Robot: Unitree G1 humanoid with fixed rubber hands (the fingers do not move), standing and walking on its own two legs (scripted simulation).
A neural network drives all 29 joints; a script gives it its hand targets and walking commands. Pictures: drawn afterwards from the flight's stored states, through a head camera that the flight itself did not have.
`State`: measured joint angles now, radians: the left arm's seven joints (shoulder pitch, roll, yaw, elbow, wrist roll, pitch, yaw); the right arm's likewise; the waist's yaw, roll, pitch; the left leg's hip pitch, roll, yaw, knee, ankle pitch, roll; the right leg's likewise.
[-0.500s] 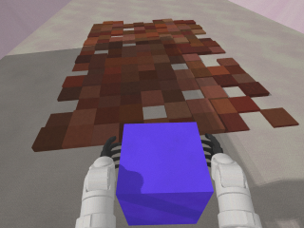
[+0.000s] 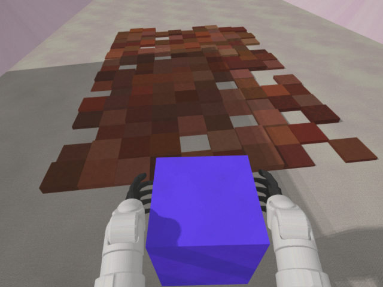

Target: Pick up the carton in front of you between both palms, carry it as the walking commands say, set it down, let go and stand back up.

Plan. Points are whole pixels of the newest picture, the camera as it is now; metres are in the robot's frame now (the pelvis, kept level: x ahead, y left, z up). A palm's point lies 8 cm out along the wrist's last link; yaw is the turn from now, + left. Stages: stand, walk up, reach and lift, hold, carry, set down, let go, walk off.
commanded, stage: carry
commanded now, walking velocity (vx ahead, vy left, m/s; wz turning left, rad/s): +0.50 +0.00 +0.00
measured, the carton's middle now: (203, 222) +0.29 +0.00 -0.02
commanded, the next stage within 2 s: none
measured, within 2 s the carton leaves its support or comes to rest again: neither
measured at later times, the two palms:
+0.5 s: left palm (144, 158) +0.41 +0.14 +0.07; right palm (265, 158) +0.40 -0.16 +0.07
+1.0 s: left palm (140, 89) +0.71 +0.19 +0.11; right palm (230, 90) +0.68 -0.10 +0.11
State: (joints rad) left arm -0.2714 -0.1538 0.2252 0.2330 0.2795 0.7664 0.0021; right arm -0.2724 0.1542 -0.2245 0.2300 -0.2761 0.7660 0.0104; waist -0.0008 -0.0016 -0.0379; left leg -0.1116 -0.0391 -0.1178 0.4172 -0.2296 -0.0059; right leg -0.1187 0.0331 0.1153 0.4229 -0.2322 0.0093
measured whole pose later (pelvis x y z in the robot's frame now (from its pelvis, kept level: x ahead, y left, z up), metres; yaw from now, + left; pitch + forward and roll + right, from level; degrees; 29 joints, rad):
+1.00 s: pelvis +0.45 +0.06 +0.00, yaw -2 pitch +4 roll +0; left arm -0.05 -0.13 0.07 -0.61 0.01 1.23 0.15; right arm -0.03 0.13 -0.06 -0.63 0.00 1.22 -0.16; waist -0.05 -0.01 -0.08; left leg -0.33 0.01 0.25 0.44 -0.20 0.10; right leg -0.50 -0.10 -0.06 1.13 -0.30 -0.03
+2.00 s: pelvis +1.11 +0.04 +0.02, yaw -1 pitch +5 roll +0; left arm -0.51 -0.13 0.30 -0.32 0.01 1.15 0.16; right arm -0.52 0.11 -0.22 -0.29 0.04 1.14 -0.21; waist -0.12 0.01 0.06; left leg -0.43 -0.01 0.12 0.59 -0.26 0.00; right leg -0.63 0.01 0.00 1.28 -0.42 -0.07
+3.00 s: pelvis +1.73 +0.02 +0.04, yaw +0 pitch +6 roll +0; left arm -0.44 -0.14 0.26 -0.23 0.06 1.10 0.15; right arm -0.47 0.13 -0.24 -0.16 0.00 1.07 -0.15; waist -0.07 -0.02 -0.02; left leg -0.15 -0.02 0.09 0.40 -0.35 0.04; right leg -0.66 -0.04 -0.06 0.68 -0.07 -0.03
